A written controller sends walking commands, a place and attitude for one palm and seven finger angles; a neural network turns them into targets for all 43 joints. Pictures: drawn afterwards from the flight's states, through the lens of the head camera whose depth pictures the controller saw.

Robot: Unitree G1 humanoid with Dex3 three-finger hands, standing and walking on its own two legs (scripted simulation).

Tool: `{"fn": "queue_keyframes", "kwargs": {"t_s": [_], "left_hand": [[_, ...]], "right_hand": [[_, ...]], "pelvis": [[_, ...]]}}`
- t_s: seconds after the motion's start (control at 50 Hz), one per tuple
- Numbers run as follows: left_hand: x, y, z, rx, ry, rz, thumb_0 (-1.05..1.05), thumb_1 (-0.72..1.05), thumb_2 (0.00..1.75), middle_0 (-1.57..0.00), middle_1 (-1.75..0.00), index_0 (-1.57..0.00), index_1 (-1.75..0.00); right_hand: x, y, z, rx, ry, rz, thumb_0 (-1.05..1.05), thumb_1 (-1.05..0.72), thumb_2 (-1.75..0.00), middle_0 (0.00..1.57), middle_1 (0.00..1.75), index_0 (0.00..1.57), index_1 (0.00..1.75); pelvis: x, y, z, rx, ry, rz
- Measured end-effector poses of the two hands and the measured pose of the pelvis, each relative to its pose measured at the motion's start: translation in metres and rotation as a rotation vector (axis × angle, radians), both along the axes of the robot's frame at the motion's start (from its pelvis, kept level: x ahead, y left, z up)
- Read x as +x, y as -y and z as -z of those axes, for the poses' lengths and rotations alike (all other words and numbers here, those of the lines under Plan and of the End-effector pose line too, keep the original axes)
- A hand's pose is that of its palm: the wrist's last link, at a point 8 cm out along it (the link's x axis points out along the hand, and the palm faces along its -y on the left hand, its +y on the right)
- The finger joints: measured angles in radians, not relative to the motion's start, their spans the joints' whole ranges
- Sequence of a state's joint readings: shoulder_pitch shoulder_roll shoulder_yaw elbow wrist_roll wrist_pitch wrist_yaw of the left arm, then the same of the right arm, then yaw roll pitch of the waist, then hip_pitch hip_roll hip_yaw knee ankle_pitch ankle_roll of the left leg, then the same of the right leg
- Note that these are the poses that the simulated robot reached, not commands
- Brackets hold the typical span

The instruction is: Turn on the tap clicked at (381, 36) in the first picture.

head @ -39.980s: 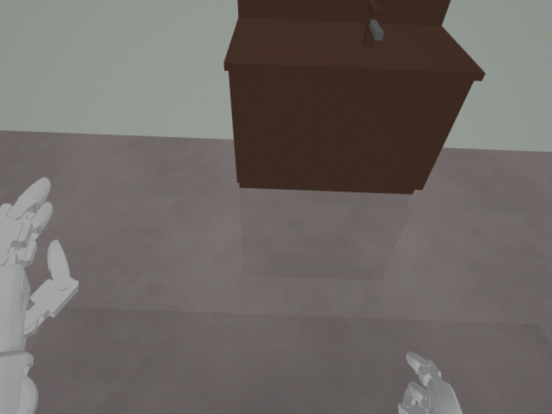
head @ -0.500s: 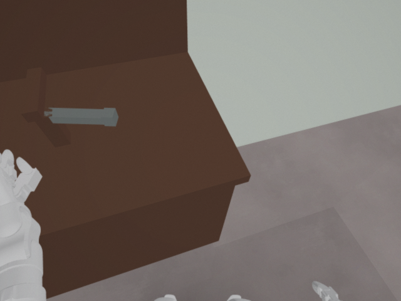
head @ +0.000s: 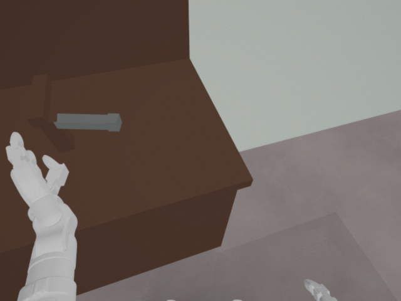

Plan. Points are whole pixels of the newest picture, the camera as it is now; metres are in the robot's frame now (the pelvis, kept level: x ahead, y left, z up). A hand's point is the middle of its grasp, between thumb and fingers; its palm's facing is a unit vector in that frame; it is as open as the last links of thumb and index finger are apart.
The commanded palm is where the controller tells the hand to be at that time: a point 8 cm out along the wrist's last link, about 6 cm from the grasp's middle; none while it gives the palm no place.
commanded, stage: push the lever round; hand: left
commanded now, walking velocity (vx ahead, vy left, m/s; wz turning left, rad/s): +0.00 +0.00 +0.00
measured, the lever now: (113, 122) +0.46 +0.21 +0.08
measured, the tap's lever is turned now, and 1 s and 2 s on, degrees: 71 71 72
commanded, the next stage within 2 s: none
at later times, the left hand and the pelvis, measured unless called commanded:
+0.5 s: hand (86, 158) +0.38 +0.25 +0.06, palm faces +0.76 -0.64 -0.10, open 7.8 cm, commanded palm +0.33 +0.27 +0.06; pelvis +0.00 -0.01 +0.00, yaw +0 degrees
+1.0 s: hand (101, 146) +0.41 +0.23 +0.06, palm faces +0.82 -0.56 -0.10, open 7.8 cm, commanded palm +0.36 +0.25 +0.06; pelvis +0.00 -0.02 +0.00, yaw +1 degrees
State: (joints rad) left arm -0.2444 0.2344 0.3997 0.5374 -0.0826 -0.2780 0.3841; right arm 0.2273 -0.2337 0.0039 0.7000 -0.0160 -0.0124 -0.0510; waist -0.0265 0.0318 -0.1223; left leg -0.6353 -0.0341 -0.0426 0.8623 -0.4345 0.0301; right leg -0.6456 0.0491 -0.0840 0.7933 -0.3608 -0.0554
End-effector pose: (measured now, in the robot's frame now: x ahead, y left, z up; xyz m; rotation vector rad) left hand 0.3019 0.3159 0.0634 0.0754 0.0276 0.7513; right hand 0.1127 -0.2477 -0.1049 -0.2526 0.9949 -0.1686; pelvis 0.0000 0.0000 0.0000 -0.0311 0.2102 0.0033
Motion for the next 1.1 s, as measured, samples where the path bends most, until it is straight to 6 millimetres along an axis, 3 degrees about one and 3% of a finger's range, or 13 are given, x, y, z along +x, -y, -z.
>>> {"fn": "queue_keyframes", "kwargs": {"t_s": [0.38, 1.1], "left_hand": [[0.02, 0.037, -0.001, 0.007, -0.01, -0.084, 0.01, 0.9, 0.9, -0.16, -0.15, -0.15, -0.15], [0.059, 0.076, 0.001, -0.03, -0.04, -0.261, 0.01, 0.9, 0.9, -0.16, -0.15, -0.14, -0.15]], "right_hand": [[-0.008, 0.001, 0.005, 0.013, -0.034, 0.006, 0.01, -0.91, -0.9, 0.21, 0.3, 0.21, 0.3], [-0.037, 0.018, 0.018, 0.039, -0.145, 0.014, 0.01, -0.91, -0.9, 0.2, 0.3, 0.2, 0.29]], "pelvis": [[-0.002, 0.002, 0.001, 0.003, -0.003, -0.002], [0.0, 0.018, 0.004, 0.012, -0.04, -0.013]]}}
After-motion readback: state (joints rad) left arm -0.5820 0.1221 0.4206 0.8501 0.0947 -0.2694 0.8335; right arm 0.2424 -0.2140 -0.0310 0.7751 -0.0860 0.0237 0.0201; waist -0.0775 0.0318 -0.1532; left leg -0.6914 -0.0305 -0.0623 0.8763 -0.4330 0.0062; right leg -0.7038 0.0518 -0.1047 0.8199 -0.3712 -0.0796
